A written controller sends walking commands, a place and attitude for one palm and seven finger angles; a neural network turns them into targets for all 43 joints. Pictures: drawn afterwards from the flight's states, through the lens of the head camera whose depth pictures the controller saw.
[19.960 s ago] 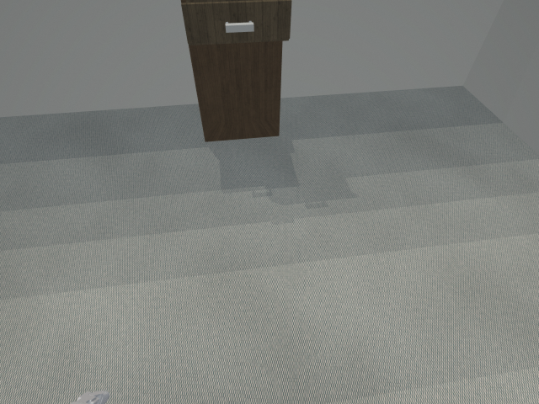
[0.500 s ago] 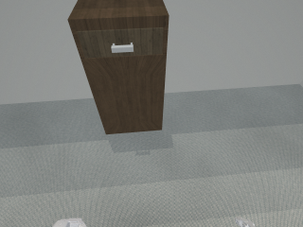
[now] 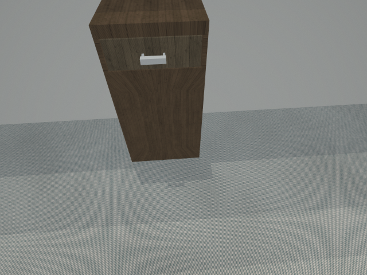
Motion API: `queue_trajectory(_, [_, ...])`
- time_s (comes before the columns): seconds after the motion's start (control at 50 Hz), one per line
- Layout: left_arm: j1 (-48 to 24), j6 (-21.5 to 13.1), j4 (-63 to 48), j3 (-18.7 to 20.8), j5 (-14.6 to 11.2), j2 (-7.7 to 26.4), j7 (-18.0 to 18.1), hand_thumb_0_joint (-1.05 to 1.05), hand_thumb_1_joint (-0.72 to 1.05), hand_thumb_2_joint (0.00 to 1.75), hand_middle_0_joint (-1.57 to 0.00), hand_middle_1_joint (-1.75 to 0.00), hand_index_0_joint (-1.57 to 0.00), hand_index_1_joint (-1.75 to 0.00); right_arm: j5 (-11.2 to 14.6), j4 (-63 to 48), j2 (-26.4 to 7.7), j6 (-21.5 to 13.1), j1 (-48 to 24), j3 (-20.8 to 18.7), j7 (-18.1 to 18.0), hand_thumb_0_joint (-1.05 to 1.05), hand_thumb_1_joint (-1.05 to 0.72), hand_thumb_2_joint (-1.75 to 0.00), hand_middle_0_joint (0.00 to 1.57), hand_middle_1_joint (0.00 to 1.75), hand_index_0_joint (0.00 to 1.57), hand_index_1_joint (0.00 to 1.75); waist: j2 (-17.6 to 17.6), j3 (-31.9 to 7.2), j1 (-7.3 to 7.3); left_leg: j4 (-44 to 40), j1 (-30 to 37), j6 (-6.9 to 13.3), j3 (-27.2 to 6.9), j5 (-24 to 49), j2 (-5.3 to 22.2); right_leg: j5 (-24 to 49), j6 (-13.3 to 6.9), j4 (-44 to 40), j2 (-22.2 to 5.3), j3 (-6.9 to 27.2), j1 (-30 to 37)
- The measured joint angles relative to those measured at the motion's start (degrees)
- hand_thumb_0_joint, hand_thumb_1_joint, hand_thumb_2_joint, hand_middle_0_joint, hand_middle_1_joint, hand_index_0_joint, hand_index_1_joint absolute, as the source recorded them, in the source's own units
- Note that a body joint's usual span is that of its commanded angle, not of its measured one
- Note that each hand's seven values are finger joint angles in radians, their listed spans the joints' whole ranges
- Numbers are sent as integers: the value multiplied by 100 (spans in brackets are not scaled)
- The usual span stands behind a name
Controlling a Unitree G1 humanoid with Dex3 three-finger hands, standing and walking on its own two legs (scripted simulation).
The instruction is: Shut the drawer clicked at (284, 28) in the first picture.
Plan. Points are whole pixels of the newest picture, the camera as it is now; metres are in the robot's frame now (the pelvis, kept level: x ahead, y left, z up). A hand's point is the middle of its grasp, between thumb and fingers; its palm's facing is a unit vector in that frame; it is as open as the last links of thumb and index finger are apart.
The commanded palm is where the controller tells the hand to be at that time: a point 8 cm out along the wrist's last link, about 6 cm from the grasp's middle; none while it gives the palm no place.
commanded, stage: let the arm hang, fingers relaxed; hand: left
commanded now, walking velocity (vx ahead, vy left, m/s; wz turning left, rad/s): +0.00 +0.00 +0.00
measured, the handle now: (153, 57) +0.92 +0.18 +0.00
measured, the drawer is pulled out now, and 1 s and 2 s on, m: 0.00 0.00 0.00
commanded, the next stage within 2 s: look to check the result in 0.36 s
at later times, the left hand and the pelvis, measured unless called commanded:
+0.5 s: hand out of the picture +0.03 +0.19 -0.17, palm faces +0.01 -0.97 -0.23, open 7.4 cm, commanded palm none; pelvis +0.01 -0.01 +0.00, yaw +0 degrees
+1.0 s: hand out of the picture +0.09 +0.20 -0.16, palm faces +0.00 -0.95 -0.30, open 7.4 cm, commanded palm none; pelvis +0.03 -0.02 +0.01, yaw +0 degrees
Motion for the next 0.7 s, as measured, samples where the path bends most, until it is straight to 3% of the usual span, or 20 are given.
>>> queue_trajectory(0.24, [-318,-78,-144,-5,18,-276,6,0,91,90,-21,-31,-21,-30,-15,-36,69,-70,-222,-25,-20,0,-91,-90,20,30,20,30,-98,-115,-42,-72,86,-30,32,-4,27,-15,-15,-32,29,32,52])
queue_trajectory(0.7, [-337,-90,31,63,5,96,-39,1,91,90,-20,-30,-20,-29,0,53,-348,-64,-434,-67,-24,0,-91,-90,20,30,20,30,-33,70,-8,-281,256,-118,-2,7,111,-6,-90,-262,129,-2,232])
